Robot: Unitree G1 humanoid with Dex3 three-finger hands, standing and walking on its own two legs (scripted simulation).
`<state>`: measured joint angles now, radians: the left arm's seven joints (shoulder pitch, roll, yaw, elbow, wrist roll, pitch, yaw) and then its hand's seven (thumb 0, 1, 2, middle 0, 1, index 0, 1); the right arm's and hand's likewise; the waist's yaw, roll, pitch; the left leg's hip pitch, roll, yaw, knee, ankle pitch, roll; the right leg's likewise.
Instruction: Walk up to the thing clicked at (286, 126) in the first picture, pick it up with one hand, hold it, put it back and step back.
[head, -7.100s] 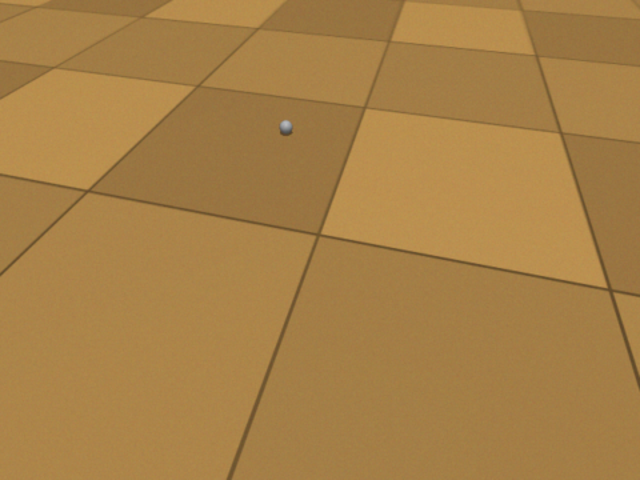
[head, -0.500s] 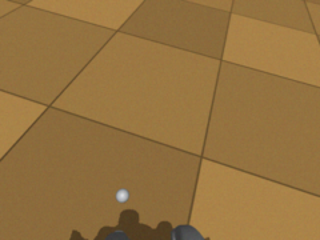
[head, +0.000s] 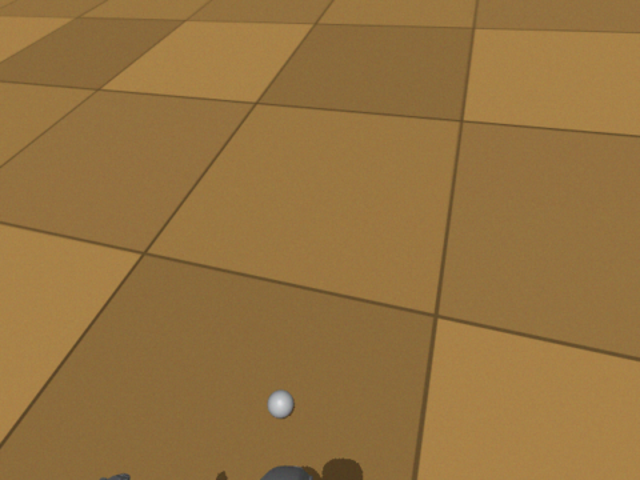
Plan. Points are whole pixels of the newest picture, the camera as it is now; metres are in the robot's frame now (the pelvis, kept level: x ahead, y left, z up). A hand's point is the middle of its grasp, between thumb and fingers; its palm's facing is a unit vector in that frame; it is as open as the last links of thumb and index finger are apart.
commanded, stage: walk up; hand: left
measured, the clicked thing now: (280, 403) +0.44 +0.22 -0.70
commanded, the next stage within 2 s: none
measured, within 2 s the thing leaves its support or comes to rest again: neither
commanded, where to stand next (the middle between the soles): +0.07 -0.01 m, yaw +0 degrees
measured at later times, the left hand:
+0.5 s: hand out of the picture +0.11 +0.33 -0.16, palm faces -0.03 -0.94 -0.33, open 7.4 cm
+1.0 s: hand out of the picture +0.08 +0.34 -0.13, palm faces -0.01 -0.88 -0.47, open 7.4 cm
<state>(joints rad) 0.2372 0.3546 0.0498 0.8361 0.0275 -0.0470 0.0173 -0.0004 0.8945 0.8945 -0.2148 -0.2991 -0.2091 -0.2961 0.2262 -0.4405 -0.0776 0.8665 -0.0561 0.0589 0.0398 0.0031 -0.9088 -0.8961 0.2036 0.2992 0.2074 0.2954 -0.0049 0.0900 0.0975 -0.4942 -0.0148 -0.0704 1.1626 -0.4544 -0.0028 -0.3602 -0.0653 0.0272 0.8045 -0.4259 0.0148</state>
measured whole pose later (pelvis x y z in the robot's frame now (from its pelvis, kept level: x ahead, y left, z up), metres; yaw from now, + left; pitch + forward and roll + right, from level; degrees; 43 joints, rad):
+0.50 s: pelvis +0.01 +0.05 +0.01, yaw +0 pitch -3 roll -1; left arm 0.18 0.49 0.11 0.81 0.03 0.10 -0.04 0.00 0.90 0.90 -0.21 -0.30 -0.20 -0.29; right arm 0.29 -0.42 -0.06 0.86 -0.02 -0.08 -0.08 0.00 -0.90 -0.90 0.21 0.30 0.21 0.30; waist 0.01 -0.14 0.17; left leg -0.36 0.05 0.01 0.76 -0.35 0.00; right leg -0.59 0.01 0.18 1.29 -0.41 0.01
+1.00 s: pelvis +0.00 +0.04 +0.00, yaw +0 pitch -2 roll +0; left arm 0.22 0.42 0.05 0.93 0.01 -0.01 0.03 0.00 0.90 0.90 -0.21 -0.30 -0.21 -0.30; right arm 0.28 -0.40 -0.07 0.88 -0.06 0.00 0.06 0.00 -0.91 -0.90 0.21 0.30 0.21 0.30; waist -0.02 0.02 0.07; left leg -0.36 -0.04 0.04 0.82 -0.42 0.06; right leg -0.42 -0.07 0.08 0.91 -0.53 -0.01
